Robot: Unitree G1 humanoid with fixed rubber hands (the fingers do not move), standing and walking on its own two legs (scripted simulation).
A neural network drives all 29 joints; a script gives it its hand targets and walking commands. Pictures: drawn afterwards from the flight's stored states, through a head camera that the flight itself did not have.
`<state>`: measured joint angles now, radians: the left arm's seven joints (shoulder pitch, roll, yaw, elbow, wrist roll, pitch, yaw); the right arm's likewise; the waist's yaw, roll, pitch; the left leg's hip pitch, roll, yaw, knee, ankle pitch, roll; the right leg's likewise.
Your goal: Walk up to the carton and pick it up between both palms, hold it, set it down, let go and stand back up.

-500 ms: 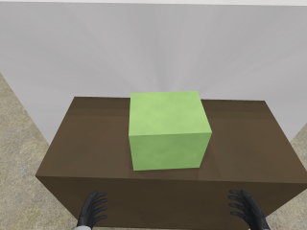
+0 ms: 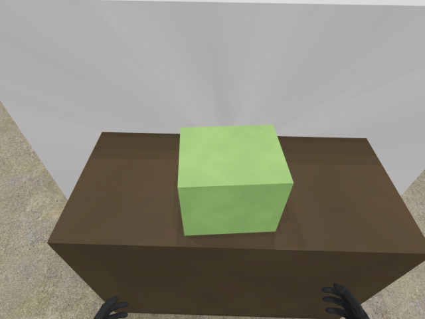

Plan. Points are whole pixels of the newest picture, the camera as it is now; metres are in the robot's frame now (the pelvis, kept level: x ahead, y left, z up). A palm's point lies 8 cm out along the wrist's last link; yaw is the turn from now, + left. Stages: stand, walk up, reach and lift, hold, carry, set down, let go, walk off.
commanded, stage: stand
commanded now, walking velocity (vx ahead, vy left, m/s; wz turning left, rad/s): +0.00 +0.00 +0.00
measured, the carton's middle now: (228, 180) +0.46 -0.02 -0.03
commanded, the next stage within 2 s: none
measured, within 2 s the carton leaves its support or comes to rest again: neither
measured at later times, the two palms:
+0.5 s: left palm out of the picture +0.09 +0.28 -0.11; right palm out of the picture +0.12 -0.27 -0.07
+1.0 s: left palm out of the picture +0.07 +0.28 -0.12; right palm out of the picture +0.10 -0.28 -0.08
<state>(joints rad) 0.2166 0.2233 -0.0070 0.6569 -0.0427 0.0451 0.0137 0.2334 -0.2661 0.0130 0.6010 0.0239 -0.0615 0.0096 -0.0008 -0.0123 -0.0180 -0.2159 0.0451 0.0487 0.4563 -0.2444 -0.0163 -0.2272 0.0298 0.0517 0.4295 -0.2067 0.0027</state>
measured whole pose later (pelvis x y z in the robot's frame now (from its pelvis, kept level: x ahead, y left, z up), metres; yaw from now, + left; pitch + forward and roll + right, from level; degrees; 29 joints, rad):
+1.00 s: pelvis -0.01 +0.00 +0.00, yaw +0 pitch +0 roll +0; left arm 0.22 0.33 -0.01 0.94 -0.03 -0.01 -0.02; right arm 0.29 -0.34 0.01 0.68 0.02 -0.02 0.01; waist 0.00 -0.01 -0.02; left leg -0.22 0.04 0.05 0.46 -0.24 -0.01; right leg -0.23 0.03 0.05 0.43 -0.20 0.00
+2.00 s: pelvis -0.02 +0.00 +0.00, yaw +0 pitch -2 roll +0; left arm 0.22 0.33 -0.01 1.02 -0.03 -0.02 -0.02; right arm 0.29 -0.34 0.01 0.78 0.02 -0.02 0.01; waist 0.00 -0.01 -0.02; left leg -0.22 0.04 0.05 0.46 -0.21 -0.01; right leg -0.23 0.03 0.05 0.43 -0.18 0.00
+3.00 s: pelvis -0.02 +0.00 +0.00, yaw +0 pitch -2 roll +0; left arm 0.22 0.33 -0.01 1.04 -0.03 -0.02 -0.02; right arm 0.28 -0.34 0.01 0.80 0.02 -0.02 0.01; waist 0.00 -0.01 -0.02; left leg -0.22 0.04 0.05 0.46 -0.21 -0.01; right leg -0.23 0.03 0.05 0.43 -0.18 0.00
